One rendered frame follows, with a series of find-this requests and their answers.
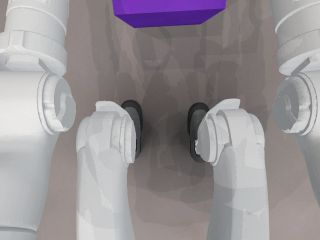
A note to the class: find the robot thigh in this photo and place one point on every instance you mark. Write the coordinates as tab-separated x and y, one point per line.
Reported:
240	208
102	208

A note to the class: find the robot right thigh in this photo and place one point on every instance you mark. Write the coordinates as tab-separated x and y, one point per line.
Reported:
240	208

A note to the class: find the carton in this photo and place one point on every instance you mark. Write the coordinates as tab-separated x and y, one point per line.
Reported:
161	13

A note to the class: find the robot right upper arm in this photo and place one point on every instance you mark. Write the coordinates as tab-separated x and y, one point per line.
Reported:
296	110

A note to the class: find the robot left upper arm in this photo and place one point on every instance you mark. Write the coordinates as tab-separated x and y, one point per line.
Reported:
35	107

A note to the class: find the robot right forearm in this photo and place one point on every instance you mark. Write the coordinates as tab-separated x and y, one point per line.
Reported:
297	25

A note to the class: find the robot left forearm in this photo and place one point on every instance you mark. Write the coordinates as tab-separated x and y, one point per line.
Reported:
34	36

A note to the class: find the robot left thigh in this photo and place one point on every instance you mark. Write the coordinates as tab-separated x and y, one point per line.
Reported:
102	208

